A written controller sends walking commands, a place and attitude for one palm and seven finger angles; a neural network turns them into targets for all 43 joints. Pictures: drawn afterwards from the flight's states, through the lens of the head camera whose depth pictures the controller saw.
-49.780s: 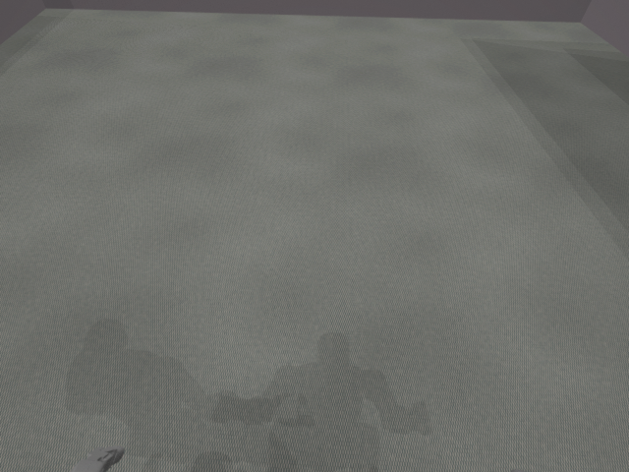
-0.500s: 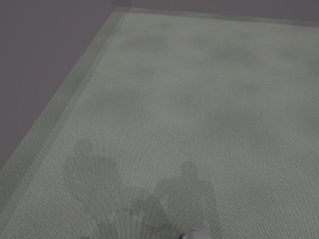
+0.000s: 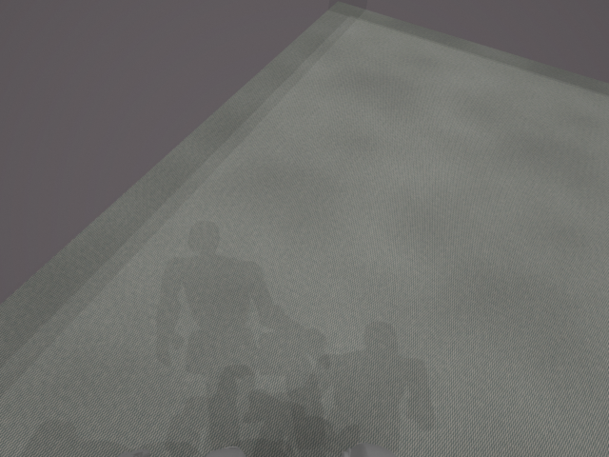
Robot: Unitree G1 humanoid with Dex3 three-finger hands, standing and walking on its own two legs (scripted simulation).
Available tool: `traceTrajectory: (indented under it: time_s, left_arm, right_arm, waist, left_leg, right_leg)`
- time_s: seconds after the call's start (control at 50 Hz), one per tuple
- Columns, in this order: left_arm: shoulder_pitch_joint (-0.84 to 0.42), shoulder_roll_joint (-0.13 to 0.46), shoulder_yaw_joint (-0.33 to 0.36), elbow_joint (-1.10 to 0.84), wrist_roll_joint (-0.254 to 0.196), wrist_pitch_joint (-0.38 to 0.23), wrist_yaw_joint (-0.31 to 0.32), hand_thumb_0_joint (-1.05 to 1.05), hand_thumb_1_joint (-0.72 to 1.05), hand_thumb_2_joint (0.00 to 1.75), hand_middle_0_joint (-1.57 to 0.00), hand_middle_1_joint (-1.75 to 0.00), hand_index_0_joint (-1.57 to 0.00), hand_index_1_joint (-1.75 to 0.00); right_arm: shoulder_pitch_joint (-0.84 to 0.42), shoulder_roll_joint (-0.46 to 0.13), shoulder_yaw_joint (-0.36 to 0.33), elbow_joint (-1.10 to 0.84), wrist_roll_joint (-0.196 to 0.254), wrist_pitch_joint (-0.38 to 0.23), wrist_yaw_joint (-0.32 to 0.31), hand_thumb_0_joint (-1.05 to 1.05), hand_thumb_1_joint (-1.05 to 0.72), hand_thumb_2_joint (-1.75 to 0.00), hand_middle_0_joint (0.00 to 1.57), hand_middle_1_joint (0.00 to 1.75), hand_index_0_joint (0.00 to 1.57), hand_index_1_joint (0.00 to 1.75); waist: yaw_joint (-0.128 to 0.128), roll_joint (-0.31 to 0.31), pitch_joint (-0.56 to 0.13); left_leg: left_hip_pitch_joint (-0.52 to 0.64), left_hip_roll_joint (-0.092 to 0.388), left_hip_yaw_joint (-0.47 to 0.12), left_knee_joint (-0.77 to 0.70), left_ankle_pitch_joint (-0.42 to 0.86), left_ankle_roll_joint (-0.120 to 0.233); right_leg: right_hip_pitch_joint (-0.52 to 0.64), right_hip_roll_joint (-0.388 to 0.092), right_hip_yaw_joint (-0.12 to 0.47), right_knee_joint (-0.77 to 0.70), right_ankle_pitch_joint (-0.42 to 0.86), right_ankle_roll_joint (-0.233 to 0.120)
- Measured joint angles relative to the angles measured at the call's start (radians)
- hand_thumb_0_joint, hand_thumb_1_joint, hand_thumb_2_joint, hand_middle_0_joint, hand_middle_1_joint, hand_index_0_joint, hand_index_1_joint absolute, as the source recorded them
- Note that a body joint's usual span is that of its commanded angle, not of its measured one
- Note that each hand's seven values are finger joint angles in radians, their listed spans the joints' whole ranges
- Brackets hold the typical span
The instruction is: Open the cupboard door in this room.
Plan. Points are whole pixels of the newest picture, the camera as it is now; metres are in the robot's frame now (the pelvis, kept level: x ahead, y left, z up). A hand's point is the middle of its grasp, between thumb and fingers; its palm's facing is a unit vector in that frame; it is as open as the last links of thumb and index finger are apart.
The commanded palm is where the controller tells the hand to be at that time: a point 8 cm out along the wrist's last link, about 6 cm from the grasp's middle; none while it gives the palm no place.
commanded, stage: turn to face it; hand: left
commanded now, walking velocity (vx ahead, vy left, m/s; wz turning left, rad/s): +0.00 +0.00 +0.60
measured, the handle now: out of the picture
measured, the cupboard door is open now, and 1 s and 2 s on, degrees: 48 48 48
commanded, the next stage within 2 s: none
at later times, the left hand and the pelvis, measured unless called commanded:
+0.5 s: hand out of the picture +0.03 +0.14 -0.14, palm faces +0.31 -0.91 -0.26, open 7.4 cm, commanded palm none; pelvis +0.03 -0.07 +0.02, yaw +18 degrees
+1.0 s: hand out of the picture +0.01 +0.16 -0.14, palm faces +0.57 -0.76 -0.31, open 7.4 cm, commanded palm none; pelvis +0.05 -0.09 +0.00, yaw +35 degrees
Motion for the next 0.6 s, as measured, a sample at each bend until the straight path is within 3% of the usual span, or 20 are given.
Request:
traceTrajectory:
  time_s: [0.06, 0.12, 0.22, 0.26, 0.28, 0.34, 0.38, 0.42, 0.5, 0.6]
  left_arm:
    - [-0.006, 0.014, 0.004, -0.012, -0.002, -0.001, -0.002, 0.0, 0.91, 0.9, -0.19, -0.3, -0.2, -0.3]
    - [-0.003, 0.021, 0.002, -0.029, -0.007, 0.0, -0.002, 0.0, 0.91, 0.9, -0.19, -0.3, -0.2, -0.3]
    - [-0.002, 0.022, -0.005, -0.051, -0.013, 0.0, 0.0, 0.0, 0.91, 0.9, -0.19, -0.3, -0.19, -0.3]
    - [0.004, 0.021, -0.011, -0.064, -0.014, -0.012, -0.001, 0.0, 0.91, 0.9, -0.19, -0.3, -0.19, -0.3]
    - [0.012, 0.023, -0.012, -0.073, -0.011, -0.022, 0.0, 0.0, 0.91, 0.9, -0.19, -0.3, -0.2, -0.3]
    - [0.021, -0.009, -0.026, -0.075, -0.002, -0.035, 0.01, 0.0, 0.91, 0.9, -0.19, -0.3, -0.2, -0.3]
    - [0.038, -0.025, -0.033, -0.075, -0.002, -0.034, 0.014, 0.0, 0.91, 0.9, -0.2, -0.3, -0.2, -0.3]
    - [0.054, -0.033, -0.039, -0.073, -0.003, -0.035, 0.014, 0.0, 0.91, 0.9, -0.2, -0.3, -0.2, -0.3]
    - [0.076, -0.042, -0.046, -0.068, 0.0, -0.04, 0.01, 0.0, 0.9, 0.9, -0.2, -0.3, -0.2, -0.3]
    - [0.096, -0.035, -0.042, -0.058, 0.002, -0.041, 0.003, 0.0, 0.9, 0.9, -0.2, -0.3, -0.2, -0.3]
  right_arm:
    - [0.004, -0.007, 0.007, -0.003, 0.004, -0.001, -0.009, 0.0, -0.9, -0.9, 0.2, 0.3, 0.2, 0.3]
    - [0.007, -0.017, 0.007, -0.002, 0.006, 0.005, -0.008, 0.0, -0.9, -0.9, 0.2, 0.3, 0.2, 0.3]
    - [0.003, -0.037, -0.004, -0.006, 0.003, 0.027, 0.001, 0.0, -0.9, -0.9, 0.2, 0.3, 0.2, 0.3]
    - [0.002, -0.046, -0.012, -0.01, 0.007, 0.037, 0.004, 0.0, -0.9, -0.9, 0.2, 0.3, 0.2, 0.3]
    - [0.003, -0.05, -0.016, -0.013, 0.012, 0.042, 0.006, 0.0, -0.9, -0.9, 0.2, 0.3, 0.2, 0.3]
    - [-0.019, -0.079, -0.035, -0.007, 0.015, 0.062, 0.012, 0.0, -0.9, -0.9, 0.2, 0.3, 0.2, 0.3]
    - [-0.03, -0.088, -0.04, -0.003, 0.014, 0.069, 0.018, 0.0, -0.9, -0.9, 0.2, 0.3, 0.2, 0.3]
    - [-0.041, -0.087, -0.039, -0.004, 0.014, 0.074, 0.024, 0.0, -0.9, -0.9, 0.2, 0.3, 0.2, 0.3]
    - [-0.064, -0.075, -0.03, -0.012, 0.017, 0.074, 0.032, 0.0, -0.91, -0.9, 0.19, 0.3, 0.2, 0.3]
    - [-0.102, -0.063, -0.014, -0.027, 0.02, 0.064, 0.035, 0.0, -0.91, -0.9, 0.19, 0.3, 0.2, 0.3]
  waist:
    - [0.013, 0.01, 0.007]
    - [0.02, 0.028, 0.008]
    - [0.012, 0.064, 0.012]
    - [0.009, 0.075, 0.011]
    - [0.012, 0.073, 0.005]
    - [0.009, 0.102, 0.027]
    - [0.007, 0.096, 0.033]
    - [0.006, 0.077, 0.037]
    - [0.013, 0.038, 0.048]
    - [0.037, 0.009, 0.061]
  left_leg:
    - [0.031, -0.017, -0.031, -0.073, 0.041, -0.007]
    - [0.056, -0.026, -0.061, -0.126, 0.069, -0.015]
    - [0.057, -0.034, -0.122, -0.135, 0.077, -0.043]
    - [0.039, -0.041, -0.149, -0.104, 0.065, -0.06]
    - [0.018, -0.049, -0.154, -0.068, 0.042, -0.062]
    - [-0.079, -0.059, -0.145, 0.231, -0.162, -0.068]
    - [-0.122, -0.055, -0.105, 0.397, -0.168, -0.082]
    - [-0.13, -0.041, -0.07, 0.454, -0.152, -0.097]
    - [-0.071, -0.02, -0.022, 0.315, -0.139, -0.111]
    - [0.046, -0.024, 0.018, 0.044, -0.099, -0.094]
  right_leg:
    - [-0.042, 0.018, 0.059, 0.08, 0.061, 0.017]
    - [-0.032, 0.026, 0.086, 0.025, 0.08, 0.025]
    - [0.067, 0.046, 0.093, -0.228, 0.066, 0.016]
    - [0.139, 0.058, 0.085, -0.392, 0.132, 0.009]
    - [0.168, 0.052, 0.085, -0.468, 0.157, -0.011]
    - [0.178, 0.043, 0.039, -0.446, 0.155, -0.061]
    - [0.207, 0.024, 0.015, -0.476, 0.164, -0.069]
    - [0.232, 0.005, -0.007, -0.51, 0.176, -0.071]
    - [0.262, -0.025, -0.054, -0.543, 0.183, -0.068]
    - [0.256, -0.057, -0.116, -0.476, 0.136, -0.053]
